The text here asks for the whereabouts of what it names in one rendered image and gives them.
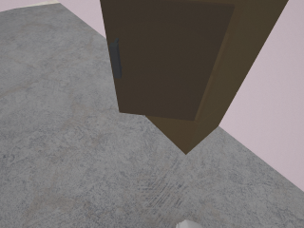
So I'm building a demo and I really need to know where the cupboard door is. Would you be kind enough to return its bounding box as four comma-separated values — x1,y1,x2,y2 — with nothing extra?
100,0,235,122

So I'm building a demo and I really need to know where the handle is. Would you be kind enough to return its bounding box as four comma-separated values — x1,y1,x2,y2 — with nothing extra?
109,37,123,79

